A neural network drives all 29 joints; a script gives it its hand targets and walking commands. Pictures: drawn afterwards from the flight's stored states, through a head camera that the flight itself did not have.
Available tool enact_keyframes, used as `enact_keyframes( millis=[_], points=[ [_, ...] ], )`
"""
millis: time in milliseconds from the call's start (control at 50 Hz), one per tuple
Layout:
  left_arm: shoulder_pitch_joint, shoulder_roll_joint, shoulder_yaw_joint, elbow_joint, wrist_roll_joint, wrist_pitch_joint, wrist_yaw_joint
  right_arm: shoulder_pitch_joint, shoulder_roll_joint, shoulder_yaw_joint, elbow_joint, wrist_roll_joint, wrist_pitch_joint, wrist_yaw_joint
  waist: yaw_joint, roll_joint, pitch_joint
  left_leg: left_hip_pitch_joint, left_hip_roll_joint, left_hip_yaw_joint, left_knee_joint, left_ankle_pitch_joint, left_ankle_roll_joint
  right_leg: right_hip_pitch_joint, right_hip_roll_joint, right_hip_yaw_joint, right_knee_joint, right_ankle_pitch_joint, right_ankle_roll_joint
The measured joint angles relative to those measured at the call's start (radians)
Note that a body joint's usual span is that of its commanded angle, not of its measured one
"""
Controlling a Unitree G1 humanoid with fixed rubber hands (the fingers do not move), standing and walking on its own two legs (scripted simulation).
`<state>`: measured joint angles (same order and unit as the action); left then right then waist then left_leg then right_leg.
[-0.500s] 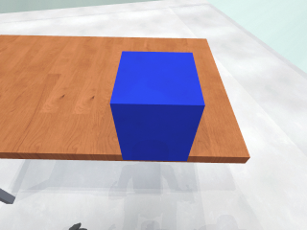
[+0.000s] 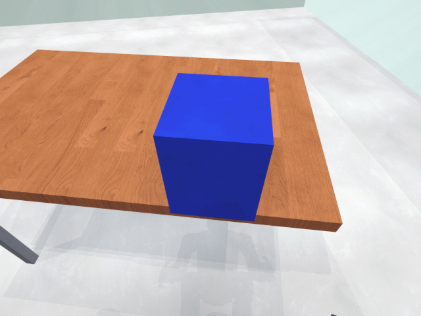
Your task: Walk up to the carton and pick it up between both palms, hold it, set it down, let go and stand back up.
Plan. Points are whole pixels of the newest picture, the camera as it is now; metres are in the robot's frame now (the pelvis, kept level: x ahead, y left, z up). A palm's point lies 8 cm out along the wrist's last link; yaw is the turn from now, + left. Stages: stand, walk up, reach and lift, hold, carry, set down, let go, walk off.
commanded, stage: walk up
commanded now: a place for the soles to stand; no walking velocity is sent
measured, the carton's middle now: (216, 148) +0.46 +0.00 +0.07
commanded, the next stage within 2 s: none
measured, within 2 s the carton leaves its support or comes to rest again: neither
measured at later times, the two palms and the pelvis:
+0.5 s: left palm out of the picture +0.02 +0.26 -0.12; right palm out of the picture +0.05 -0.24 -0.12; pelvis +0.01 +0.01 +0.01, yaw +0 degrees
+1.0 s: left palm out of the picture +0.06 +0.37 -0.12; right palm out of the picture +0.09 -0.15 -0.11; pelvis +0.03 +0.11 +0.01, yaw -3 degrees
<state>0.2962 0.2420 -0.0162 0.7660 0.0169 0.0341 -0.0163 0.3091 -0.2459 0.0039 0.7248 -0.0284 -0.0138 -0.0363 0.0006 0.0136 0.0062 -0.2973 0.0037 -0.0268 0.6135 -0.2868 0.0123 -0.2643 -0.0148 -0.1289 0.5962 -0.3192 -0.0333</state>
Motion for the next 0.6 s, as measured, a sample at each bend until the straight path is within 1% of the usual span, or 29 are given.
enact_keyframes(
  millis=[20, 60, 120, 320, 500, 540, 600],
  points=[
    [-0.003, 0.002, -0.003, 0.009, 0.0, -0.003, -0.001, -0.005, 0.008, 0.004, 0.009, -0.001, -0.004, 0.003, -0.001, -0.006, 0.006, 0.004, -0.003, -0.002, -0.009, 0.024, -0.005, 0.0, -0.003, -0.001, 0.003, -0.001, 0.0],
    [0.004, 0.002, -0.008, 0.026, -0.002, -0.01, -0.001, -0.002, 0.021, 0.016, 0.023, 0.0, -0.007, 0.01, 0.002, -0.015, 0.005, 0.017, -0.005, 0.0, -0.023, 0.012, -0.013, 0.013, -0.004, 0.0, -0.014, 0.006, 0.0],
    [0.027, -0.008, -0.019, 0.048, -0.004, -0.019, 0.002, 0.007, 0.029, 0.03, 0.049, 0.006, -0.006, 0.02, 0.003, -0.014, -0.007, 0.034, -0.002, -0.004, -0.048, 0.003, -0.014, 0.037, 0.001, -0.003, -0.057, 0.026, 0.0],
    [0.06, -0.002, -0.021, 0.123, -0.007, -0.036, 0.012, 0.021, 0.021, 0.047, 0.129, 0.011, -0.016, 0.024, 0.002, -0.009, 0.005, 0.054, -0.006, -0.006, -0.086, 0.019, -0.009, 0.064, 0.0, -0.006, -0.108, 0.047, 0.006],
    [0.062, 0.007, -0.021, 0.159, 0.0, -0.038, 0.022, 0.01, 0.004, 0.05, 0.178, 0.012, -0.013, 0.02, 0.003, -0.008, 0.001, 0.065, -0.014, -0.004, -0.091, 0.011, 0.0, 0.077, -0.008, -0.004, -0.114, 0.039, 0.015],
    [0.07, 0.0, -0.017, 0.143, 0.015, -0.046, 0.03, 0.008, -0.012, 0.044, 0.184, -0.001, -0.001, 0.025, 0.003, 0.01, -0.001, 0.045, -0.009, -0.008, -0.045, -0.023, 0.0, 0.078, -0.004, -0.012, -0.109, 0.032, 0.016],
    [0.086, 0.0, -0.006, 0.138, 0.025, -0.054, 0.047, 0.005, -0.026, 0.03, 0.192, -0.022, 0.022, 0.031, 0.01, 0.009, 0.003, -0.005, -0.003, 0.033, 0.051, -0.141, -0.013, 0.088, -0.028, -0.017, -0.103, 0.019, 0.021]
  ],
)
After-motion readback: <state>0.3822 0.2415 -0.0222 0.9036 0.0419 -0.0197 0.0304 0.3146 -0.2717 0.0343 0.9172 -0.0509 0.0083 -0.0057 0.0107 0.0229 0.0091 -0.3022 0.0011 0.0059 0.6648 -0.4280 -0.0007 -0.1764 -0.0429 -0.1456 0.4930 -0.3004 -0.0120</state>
